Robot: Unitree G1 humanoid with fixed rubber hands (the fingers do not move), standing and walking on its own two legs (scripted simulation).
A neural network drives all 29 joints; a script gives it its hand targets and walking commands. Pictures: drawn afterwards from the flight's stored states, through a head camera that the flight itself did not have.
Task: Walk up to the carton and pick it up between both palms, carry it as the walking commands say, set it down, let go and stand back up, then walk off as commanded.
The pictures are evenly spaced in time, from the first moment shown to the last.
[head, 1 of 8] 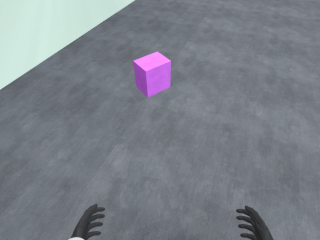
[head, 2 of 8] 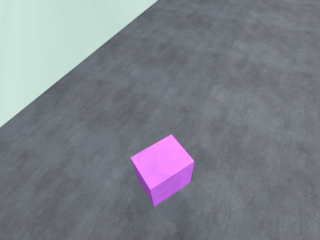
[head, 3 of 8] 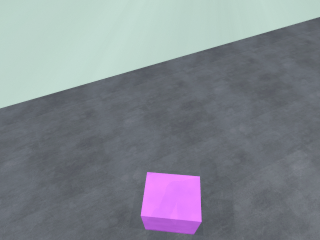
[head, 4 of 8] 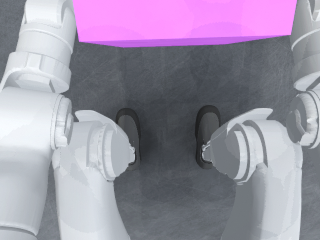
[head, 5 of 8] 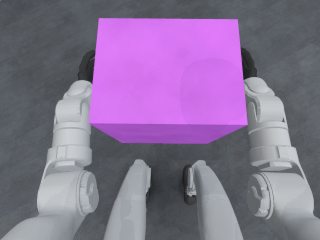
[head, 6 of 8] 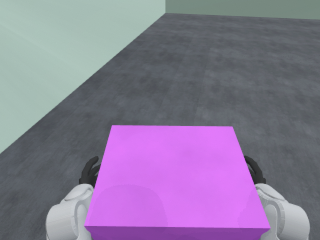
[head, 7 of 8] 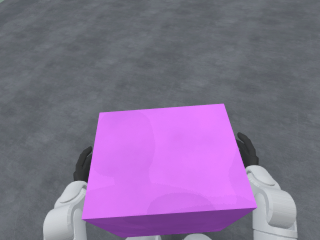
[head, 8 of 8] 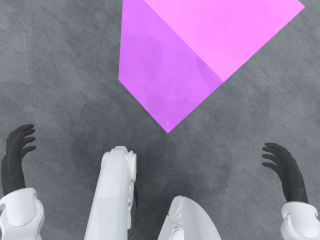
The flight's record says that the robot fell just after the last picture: yes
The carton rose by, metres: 0.67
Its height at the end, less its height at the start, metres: +0.06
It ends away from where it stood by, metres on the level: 10.96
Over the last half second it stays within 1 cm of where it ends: no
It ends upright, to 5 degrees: no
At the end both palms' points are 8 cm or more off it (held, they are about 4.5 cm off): yes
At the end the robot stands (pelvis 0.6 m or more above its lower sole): no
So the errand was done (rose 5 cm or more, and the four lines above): no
